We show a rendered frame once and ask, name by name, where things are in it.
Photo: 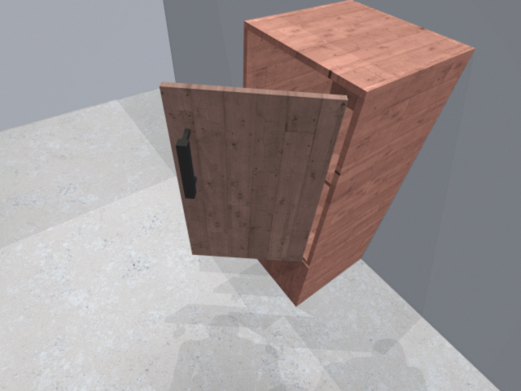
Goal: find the cupboard door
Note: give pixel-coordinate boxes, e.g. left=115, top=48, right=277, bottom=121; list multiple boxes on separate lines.
left=160, top=81, right=348, bottom=261

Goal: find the handle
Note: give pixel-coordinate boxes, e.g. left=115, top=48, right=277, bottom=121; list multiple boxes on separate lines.
left=176, top=129, right=197, bottom=199

